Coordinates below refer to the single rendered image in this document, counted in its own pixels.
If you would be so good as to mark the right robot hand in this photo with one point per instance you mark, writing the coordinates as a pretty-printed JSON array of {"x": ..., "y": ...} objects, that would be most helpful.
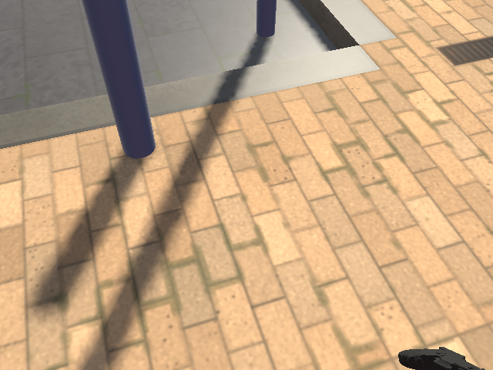
[{"x": 434, "y": 359}]

